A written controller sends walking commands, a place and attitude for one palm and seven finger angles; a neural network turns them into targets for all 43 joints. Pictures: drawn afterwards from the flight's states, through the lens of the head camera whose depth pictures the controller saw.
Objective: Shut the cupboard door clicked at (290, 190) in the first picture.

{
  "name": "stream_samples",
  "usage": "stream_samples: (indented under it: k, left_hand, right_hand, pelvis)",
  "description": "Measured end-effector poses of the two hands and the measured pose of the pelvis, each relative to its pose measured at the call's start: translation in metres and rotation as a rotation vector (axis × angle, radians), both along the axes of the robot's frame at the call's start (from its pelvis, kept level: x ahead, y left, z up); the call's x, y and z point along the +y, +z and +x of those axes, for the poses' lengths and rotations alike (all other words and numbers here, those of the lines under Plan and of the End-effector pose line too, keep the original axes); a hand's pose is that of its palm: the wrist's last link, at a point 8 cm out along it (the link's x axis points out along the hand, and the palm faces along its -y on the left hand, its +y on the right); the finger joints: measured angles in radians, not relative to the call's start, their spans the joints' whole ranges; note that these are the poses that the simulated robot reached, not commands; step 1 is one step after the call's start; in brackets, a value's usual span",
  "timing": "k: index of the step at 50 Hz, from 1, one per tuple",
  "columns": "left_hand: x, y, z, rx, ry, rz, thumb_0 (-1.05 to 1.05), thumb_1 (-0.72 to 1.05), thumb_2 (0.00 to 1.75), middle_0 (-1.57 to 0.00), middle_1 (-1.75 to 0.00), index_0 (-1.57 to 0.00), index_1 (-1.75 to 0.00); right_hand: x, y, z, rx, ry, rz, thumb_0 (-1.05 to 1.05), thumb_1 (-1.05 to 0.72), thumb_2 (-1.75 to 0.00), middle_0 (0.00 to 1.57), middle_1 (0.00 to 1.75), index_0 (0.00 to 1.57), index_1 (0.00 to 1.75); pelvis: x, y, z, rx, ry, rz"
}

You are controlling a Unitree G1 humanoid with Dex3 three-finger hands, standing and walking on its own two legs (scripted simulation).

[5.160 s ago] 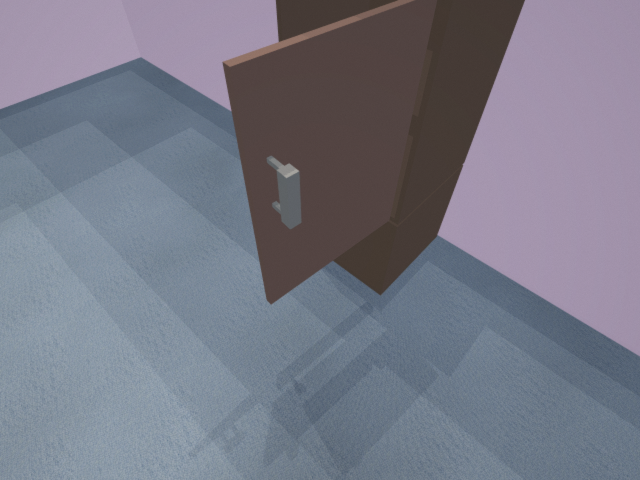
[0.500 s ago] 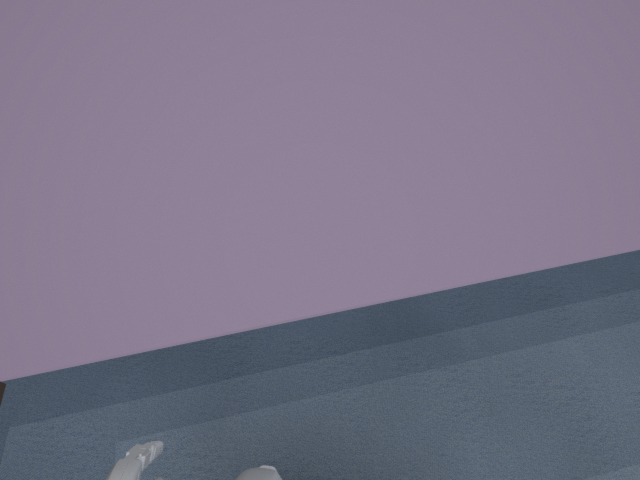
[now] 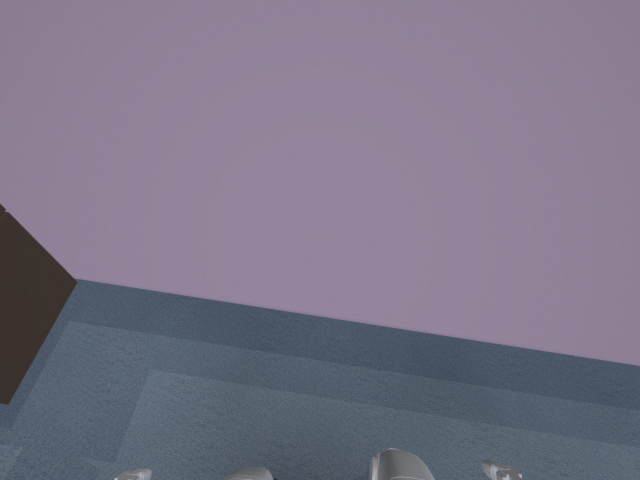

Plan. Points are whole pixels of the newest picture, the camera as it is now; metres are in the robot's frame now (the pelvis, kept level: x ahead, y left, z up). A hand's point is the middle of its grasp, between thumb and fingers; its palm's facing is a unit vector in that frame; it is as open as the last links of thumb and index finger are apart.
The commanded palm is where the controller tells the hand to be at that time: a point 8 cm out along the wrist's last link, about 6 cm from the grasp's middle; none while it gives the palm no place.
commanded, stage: turn to face it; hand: left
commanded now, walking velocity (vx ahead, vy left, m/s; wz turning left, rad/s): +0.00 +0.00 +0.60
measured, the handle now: out of the picture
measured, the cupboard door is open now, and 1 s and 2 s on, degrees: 84 84 84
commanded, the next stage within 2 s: take the last steps up to it in 1.96 s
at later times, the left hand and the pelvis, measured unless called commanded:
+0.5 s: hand out of the picture +0.03 +0.15 -0.16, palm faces +0.31 -0.93 -0.21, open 7.4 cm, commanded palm none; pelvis +0.02 -0.04 +0.00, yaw +19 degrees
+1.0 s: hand out of the picture +0.03 +0.19 -0.15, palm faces +0.57 -0.77 -0.30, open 7.4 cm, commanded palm none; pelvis +0.04 -0.06 +0.00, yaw +36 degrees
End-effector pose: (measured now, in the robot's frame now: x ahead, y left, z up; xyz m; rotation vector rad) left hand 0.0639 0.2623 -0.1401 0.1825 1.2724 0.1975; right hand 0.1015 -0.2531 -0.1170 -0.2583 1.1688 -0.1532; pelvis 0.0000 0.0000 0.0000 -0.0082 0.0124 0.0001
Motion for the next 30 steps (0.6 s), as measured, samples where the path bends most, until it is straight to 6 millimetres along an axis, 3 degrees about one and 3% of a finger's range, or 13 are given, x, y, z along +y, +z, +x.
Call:
stream_samples:
  k: [6, 11, 15, 20, 25, 30]
  left_hand:
    - [-0.010, 0.019, 0.024, -0.102, 0.020, 0.027, 0.01, 0.91, 0.90, -0.20, -0.30, -0.19, -0.30]
    - [-0.030, 0.023, 0.029, -0.170, 0.043, 0.072, 0.00, 0.90, 0.90, -0.20, -0.30, -0.19, -0.30]
    - [-0.047, 0.028, 0.011, -0.148, 0.088, 0.069, 0.00, 0.90, 0.90, -0.20, -0.30, -0.20, -0.30]
    - [-0.064, 0.023, -0.018, -0.098, 0.164, 0.022, 0.00, 0.90, 0.90, -0.20, -0.30, -0.20, -0.30]
    - [-0.064, 0.006, -0.056, -0.057, 0.266, -0.023, 0.00, 0.90, 0.90, -0.20, -0.30, -0.20, -0.30]
    - [-0.044, -0.018, -0.098, 0.012, 0.375, -0.040, 0.00, 0.90, 0.90, -0.20, -0.30, -0.20, -0.30]
  right_hand:
    - [-0.014, -0.006, -0.009, 0.062, 0.018, 0.021, 0.00, -0.91, -0.89, 0.21, 0.30, 0.20, 0.30]
    - [-0.039, -0.026, -0.005, 0.097, 0.033, 0.046, 0.00, -0.91, -0.89, 0.21, 0.30, 0.20, 0.30]
    - [-0.049, -0.026, 0.010, 0.116, 0.071, 0.046, 0.00, -0.91, -0.89, 0.20, 0.30, 0.20, 0.30]
    - [-0.043, -0.014, 0.038, 0.108, 0.143, 0.044, 0.00, -0.91, -0.89, 0.20, 0.30, 0.20, 0.30]
    - [-0.015, -0.007, 0.076, 0.073, 0.262, 0.024, 0.00, -0.91, -0.89, 0.20, 0.30, 0.20, 0.30]
    - [0.020, -0.005, 0.111, -0.018, 0.376, -0.005, 0.00, -0.91, -0.89, 0.20, 0.30, 0.20, 0.30]
  pelvis:
    - [-0.017, 0.004, 0.005, 0.007, 0.062, -0.007]
    - [-0.043, -0.007, 0.010, 0.019, 0.126, 0.018]
    - [-0.050, -0.002, 0.012, 0.004, 0.187, 0.025]
    - [-0.053, 0.005, 0.018, 0.002, 0.257, 0.040]
    - [-0.045, 0.002, 0.019, 0.002, 0.328, 0.032]
    - [-0.030, -0.013, 0.016, 0.006, 0.390, 0.012]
